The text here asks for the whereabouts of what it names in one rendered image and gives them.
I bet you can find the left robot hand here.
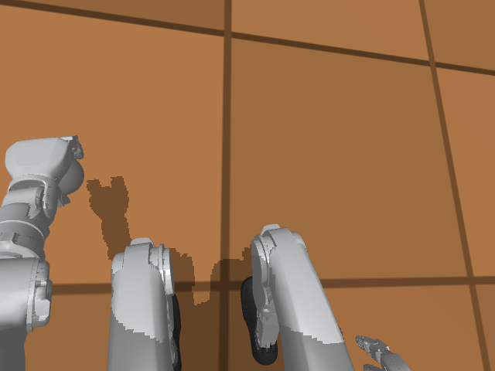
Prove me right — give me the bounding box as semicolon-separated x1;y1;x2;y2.
5;135;84;208

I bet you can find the ball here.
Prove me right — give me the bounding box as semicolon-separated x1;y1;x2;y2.
58;158;84;195

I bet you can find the right robot foot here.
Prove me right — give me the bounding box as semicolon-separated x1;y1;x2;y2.
241;276;278;366

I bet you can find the right robot hand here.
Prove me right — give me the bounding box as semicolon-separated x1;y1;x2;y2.
356;335;411;371

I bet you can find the left robot arm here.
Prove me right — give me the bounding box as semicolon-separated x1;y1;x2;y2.
0;175;60;371

